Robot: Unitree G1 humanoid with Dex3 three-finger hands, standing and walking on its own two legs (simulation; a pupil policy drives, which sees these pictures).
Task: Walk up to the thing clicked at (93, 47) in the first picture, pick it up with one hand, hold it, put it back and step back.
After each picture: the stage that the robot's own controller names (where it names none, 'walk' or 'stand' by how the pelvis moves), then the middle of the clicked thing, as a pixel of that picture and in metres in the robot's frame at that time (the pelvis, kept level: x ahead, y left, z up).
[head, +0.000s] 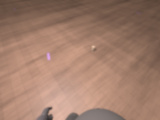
stand; (93, 48) +1.48 -0.05 -0.72
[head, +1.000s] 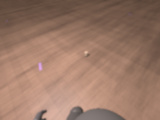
walk; (86, 54) +1.34 +0.20 -0.71
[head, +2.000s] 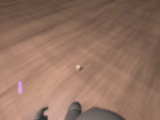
walk; (78, 68) +0.87 +0.26 -0.71
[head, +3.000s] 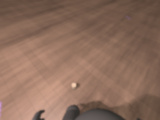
walk; (74, 86) +0.50 +0.21 -0.70
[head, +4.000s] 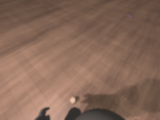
stand; (73, 101) +0.29 +0.21 -0.70
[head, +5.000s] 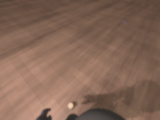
stand; (70, 106) +0.27 +0.22 -0.73
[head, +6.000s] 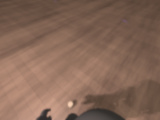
stand; (70, 105) +0.28 +0.23 -0.73
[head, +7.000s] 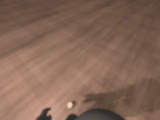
stand; (70, 105) +0.26 +0.23 -0.73
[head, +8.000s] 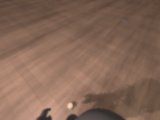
stand; (70, 106) +0.26 +0.23 -0.73
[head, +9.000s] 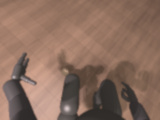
go down; (65, 72) +0.33 +0.23 -0.41
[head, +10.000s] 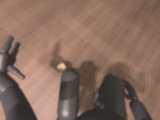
go down; (62, 68) +0.34 +0.25 -0.31
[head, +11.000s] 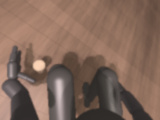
close in; (39, 66) +0.32 +0.28 -0.23
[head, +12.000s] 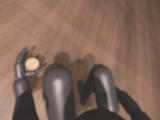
close; (31, 66) +0.33 +0.28 -0.21
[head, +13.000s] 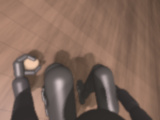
lift; (31, 65) +0.32 +0.28 -0.21
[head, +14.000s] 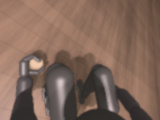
lift; (35, 65) +0.32 +0.27 -0.22
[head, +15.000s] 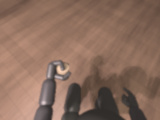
lift; (63, 72) +0.31 +0.19 +0.00
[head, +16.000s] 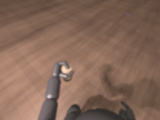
hold; (67, 73) +0.32 +0.17 +0.02
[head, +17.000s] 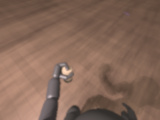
hold; (67, 74) +0.32 +0.17 +0.00
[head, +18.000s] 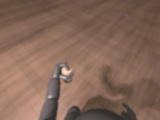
hold; (67, 74) +0.32 +0.18 +0.01
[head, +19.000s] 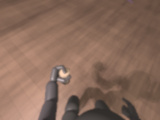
crouch; (65, 76) +0.31 +0.19 -0.05
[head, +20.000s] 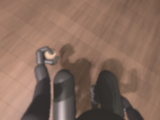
lower; (51, 57) +0.40 +0.25 -0.12
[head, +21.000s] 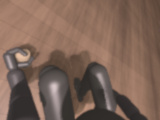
lower; (23, 59) +0.38 +0.29 -0.22
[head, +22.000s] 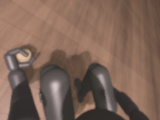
lower; (24, 59) +0.37 +0.30 -0.22
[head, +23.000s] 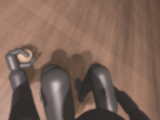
lower; (25, 59) +0.36 +0.30 -0.22
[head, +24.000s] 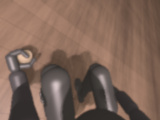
lower; (25, 60) +0.36 +0.30 -0.22
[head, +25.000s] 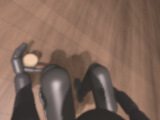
open; (29, 62) +0.35 +0.27 -0.22
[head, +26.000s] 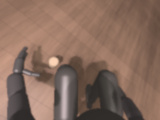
stand; (53, 63) +0.36 +0.25 -0.25
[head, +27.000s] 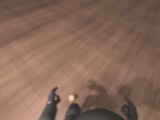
stand; (71, 98) +0.30 +0.18 -0.64
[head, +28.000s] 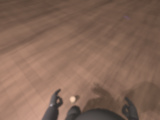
stand; (73, 100) +0.32 +0.19 -0.66
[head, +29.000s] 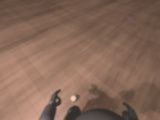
stand; (73, 99) +0.32 +0.18 -0.68
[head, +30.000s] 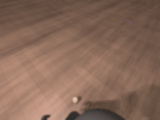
walk; (75, 100) +0.34 +0.18 -0.72
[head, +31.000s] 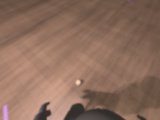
walk; (78, 83) +0.45 +0.18 -0.70
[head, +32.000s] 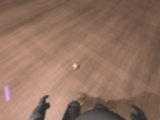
walk; (75, 67) +0.71 +0.23 -0.70
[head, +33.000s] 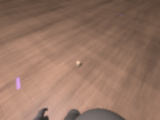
stand; (78, 64) +0.96 +0.23 -0.71
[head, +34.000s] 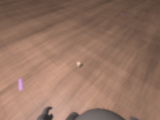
stand; (78, 65) +0.95 +0.23 -0.73
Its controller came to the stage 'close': yes
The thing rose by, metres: 0.71
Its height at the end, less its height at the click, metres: +0.00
